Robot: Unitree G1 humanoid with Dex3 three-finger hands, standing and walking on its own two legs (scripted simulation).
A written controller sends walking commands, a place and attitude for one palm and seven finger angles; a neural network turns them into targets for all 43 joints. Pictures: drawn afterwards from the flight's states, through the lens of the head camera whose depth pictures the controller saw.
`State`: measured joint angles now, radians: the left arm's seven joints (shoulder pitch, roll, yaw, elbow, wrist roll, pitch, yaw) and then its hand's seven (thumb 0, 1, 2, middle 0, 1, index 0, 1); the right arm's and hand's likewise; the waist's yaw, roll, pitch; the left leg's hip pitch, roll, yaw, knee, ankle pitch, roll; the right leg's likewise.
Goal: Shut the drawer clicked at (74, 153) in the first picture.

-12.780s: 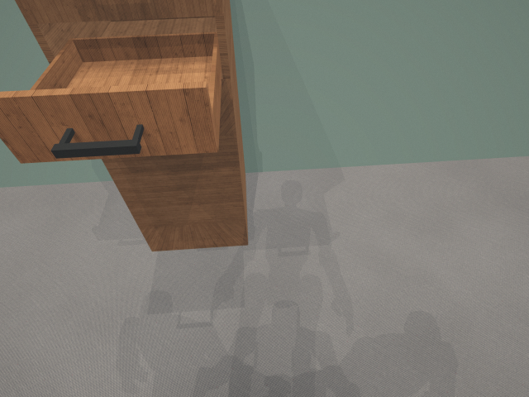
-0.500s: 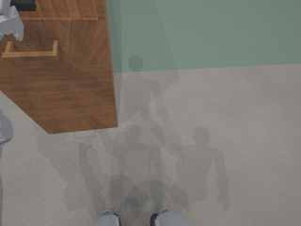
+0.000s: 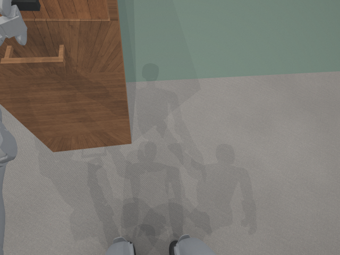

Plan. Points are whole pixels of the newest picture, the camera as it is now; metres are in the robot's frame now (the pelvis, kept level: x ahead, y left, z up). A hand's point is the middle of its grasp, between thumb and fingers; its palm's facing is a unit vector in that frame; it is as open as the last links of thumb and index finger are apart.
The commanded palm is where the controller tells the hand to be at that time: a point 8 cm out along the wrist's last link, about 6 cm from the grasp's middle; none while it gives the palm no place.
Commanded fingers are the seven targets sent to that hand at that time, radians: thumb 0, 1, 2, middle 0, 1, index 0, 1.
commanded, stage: pull the fist back off the drawer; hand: left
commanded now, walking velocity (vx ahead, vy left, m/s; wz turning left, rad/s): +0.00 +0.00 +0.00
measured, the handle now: out of the picture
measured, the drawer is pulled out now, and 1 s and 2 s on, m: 0.00 0.00 0.00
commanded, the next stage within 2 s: draw the hand back to the body in 0.34 s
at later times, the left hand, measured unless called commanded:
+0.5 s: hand (13, 27) +0.54 +0.22 +0.17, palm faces +0.04 -1.00 +0.00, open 3.3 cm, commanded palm +0.50 +0.26 +0.17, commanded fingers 0.00 0.90 0.90 -1.40 -1.60 -1.40 -1.60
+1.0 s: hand out of the picture +0.37 +0.23 +0.18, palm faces +0.09 -0.99 -0.08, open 3.3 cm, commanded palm +0.33 +0.27 +0.19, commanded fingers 0.00 0.90 0.90 -1.40 -1.60 -1.40 -1.60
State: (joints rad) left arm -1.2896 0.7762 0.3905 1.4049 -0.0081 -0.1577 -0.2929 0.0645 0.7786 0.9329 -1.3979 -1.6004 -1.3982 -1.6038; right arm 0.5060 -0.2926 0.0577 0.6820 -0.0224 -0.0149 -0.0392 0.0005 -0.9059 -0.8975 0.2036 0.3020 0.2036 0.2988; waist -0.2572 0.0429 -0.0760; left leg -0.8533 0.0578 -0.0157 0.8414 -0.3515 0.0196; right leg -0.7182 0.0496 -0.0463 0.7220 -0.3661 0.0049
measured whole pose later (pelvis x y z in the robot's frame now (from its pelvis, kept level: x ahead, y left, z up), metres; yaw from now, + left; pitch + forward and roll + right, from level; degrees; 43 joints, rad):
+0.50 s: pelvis +0.02 -0.01 +0.01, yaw -1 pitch +17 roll -3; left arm -1.04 0.67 0.45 1.22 -0.07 -0.17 -0.31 0.02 0.90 0.90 -1.40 -1.60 -1.40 -1.60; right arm 0.46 -0.28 0.02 0.64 0.01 0.04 -0.03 0.00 -0.91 -0.90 0.20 0.30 0.20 0.30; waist -0.19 0.04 -0.11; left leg -0.72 0.06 0.01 0.78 -0.37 0.01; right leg -0.60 0.05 -0.02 0.69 -0.39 0.00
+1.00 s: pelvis +0.01 -0.01 +0.02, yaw +2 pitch +4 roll -1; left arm -0.37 0.41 0.31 0.45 -0.22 0.01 -0.27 0.02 0.90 0.90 -1.40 -1.60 -1.40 -1.60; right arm 0.24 -0.28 0.03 0.55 0.07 0.00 -0.05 0.01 -0.91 -0.90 0.20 0.30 0.20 0.30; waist -0.01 0.05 -0.11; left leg -0.41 0.03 0.01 0.66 -0.32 0.01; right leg -0.30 0.02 -0.03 0.60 -0.37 -0.01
